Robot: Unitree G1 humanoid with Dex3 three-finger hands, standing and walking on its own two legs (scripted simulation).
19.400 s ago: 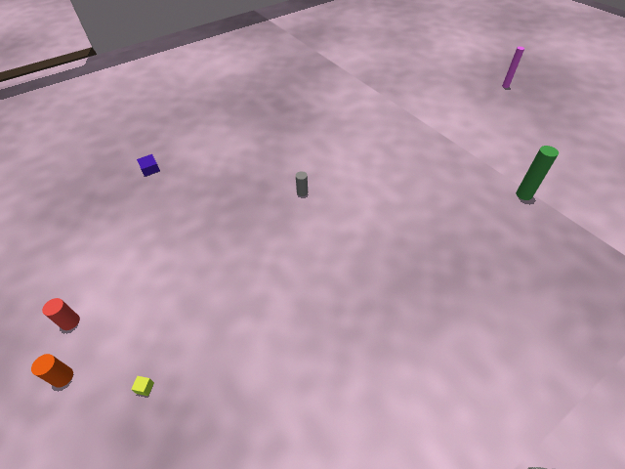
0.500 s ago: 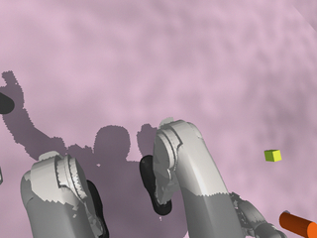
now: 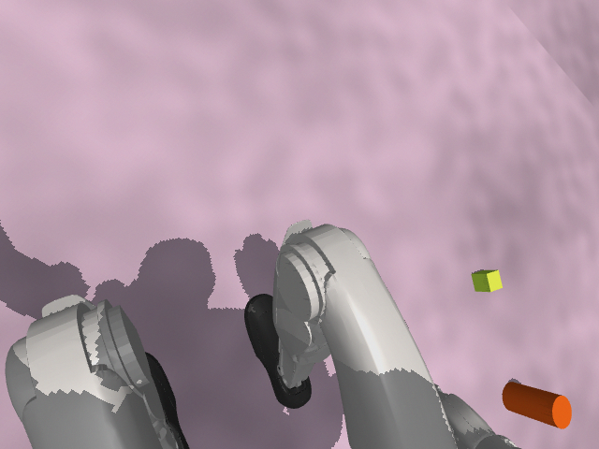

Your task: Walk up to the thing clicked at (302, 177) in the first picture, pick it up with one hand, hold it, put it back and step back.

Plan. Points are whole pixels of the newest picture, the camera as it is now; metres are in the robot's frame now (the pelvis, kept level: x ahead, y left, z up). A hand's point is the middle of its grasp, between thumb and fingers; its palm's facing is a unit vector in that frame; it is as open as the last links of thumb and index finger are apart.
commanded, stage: rest palm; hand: left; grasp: from above
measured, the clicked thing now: out of the picture +0.45 +0.33 -0.25
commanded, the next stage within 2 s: close in 0.20 s
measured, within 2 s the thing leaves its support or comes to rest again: neither
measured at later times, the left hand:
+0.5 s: hand out of the picture +0.45 +0.34 -0.22, palm faces -0.44 -0.16 -0.88, open 13.0 cm
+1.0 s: hand out of the picture +0.45 +0.34 -0.22, palm faces -0.43 -0.15 -0.89, open 10.9 cm
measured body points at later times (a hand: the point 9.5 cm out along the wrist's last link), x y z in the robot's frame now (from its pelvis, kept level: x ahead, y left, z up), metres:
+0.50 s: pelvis +0.00 +0.00 +0.00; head +0.26 +0.12 +0.34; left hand +0.47 +0.34 -0.17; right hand +0.04 -0.25 -0.06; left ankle +0.06 +0.11 -0.27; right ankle +0.11 -0.10 -0.27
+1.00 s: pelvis -0.01 +0.00 +0.00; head +0.25 +0.12 +0.34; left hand +0.47 +0.34 -0.17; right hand +0.04 -0.25 -0.06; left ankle +0.06 +0.11 -0.27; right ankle +0.11 -0.10 -0.27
